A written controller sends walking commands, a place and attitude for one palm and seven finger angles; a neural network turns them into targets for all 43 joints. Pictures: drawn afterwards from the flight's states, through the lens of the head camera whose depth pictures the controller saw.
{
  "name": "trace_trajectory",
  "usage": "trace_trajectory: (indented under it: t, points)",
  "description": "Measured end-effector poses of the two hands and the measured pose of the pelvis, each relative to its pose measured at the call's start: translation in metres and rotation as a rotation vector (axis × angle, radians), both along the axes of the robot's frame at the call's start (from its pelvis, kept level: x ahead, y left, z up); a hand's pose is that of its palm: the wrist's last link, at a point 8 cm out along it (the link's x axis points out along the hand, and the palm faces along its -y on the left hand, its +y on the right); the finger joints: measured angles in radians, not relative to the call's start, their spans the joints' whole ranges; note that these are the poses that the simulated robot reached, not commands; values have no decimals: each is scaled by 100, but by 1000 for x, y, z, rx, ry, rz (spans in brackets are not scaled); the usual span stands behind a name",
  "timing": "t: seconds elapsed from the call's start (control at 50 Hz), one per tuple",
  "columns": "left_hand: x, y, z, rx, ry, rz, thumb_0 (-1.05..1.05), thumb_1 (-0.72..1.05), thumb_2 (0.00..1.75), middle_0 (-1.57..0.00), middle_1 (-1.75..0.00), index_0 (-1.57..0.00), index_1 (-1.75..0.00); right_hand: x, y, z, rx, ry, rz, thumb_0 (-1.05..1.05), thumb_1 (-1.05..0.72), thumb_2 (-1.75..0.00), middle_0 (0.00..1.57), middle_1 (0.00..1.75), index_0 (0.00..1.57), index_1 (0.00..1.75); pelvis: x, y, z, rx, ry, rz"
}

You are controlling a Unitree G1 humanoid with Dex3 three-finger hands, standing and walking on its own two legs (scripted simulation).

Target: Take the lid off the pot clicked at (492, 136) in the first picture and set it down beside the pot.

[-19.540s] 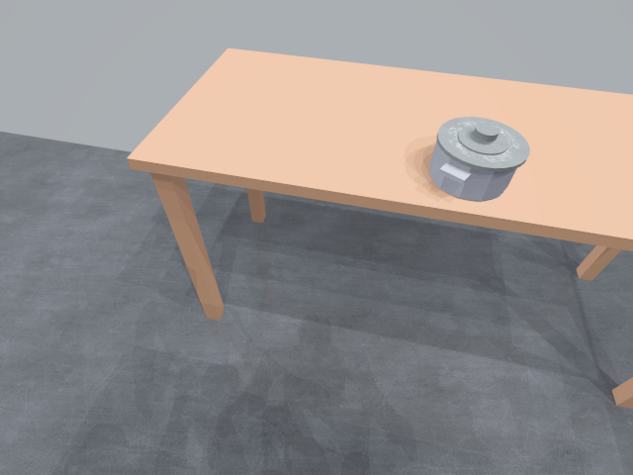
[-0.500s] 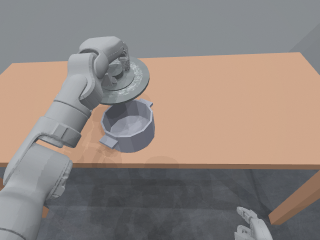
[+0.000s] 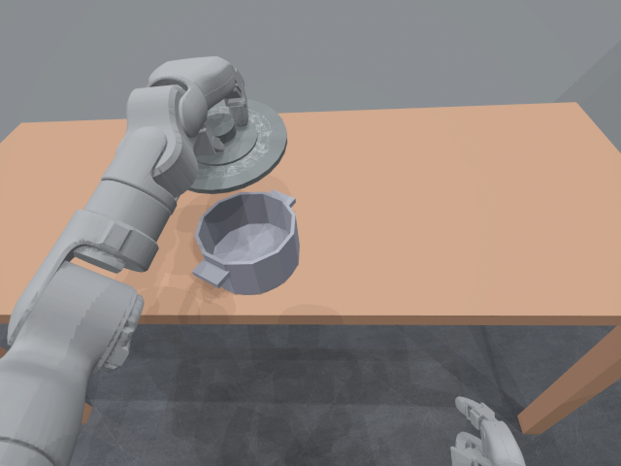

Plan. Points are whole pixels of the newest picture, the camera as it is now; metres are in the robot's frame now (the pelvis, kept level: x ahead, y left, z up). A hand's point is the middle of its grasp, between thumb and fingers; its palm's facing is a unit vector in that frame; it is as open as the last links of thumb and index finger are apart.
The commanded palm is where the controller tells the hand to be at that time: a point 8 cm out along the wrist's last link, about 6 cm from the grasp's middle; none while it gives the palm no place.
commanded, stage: move the lid sideways beside the pot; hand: left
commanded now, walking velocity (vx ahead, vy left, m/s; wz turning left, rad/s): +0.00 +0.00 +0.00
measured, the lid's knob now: (218, 128) +0.48 +0.13 +0.21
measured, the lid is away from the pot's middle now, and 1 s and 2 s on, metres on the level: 0.02 0.14 0.25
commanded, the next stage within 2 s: lower the lid onto the table in 1.90 s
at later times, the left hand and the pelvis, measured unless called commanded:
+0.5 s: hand (150, 139) +0.44 +0.20 +0.23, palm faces -0.20 -0.02 -0.98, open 7.4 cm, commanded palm +0.42 +0.21 +0.30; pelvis +0.00 +0.00 +0.00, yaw +1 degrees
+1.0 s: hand (109, 139) +0.44 +0.26 +0.23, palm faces -0.21 -0.04 -0.98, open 7.4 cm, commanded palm +0.42 +0.26 +0.30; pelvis +0.00 +0.01 +0.00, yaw +0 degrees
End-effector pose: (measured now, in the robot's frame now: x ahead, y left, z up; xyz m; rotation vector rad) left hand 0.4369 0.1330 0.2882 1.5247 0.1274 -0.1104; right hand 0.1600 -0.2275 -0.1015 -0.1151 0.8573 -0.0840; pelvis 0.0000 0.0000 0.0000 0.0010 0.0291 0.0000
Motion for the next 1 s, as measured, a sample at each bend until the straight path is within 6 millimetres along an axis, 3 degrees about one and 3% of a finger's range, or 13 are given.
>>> trace_trajectory:
  t: [0.4,0.7,1.0]
  points:
    - [-7,58,-7,38,48,97,-1,26,76,-72,-91,-69,-89,-4,-16,5,-51,19,-18,1,-90,-90,20,30,20,30,-1,-3,0,-7,-3,10]
    - [-5,83,-2,46,51,106,-1,26,76,-72,-92,-69,-89,-14,-8,-1,-37,73,-26,1,-90,-90,20,30,20,30,0,5,0,-13,9,11]
    - [-1,122,-4,31,69,152,-1,26,76,-72,-92,-69,-89,-30,-9,-3,-56,129,-55,1,-90,-90,20,30,20,30,0,11,0,-19,23,9]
